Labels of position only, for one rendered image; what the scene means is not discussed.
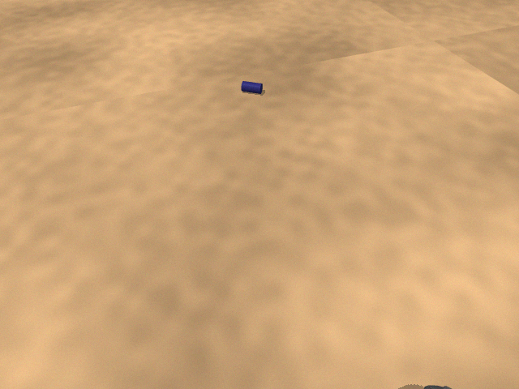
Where can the can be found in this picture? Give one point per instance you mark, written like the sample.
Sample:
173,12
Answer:
252,87

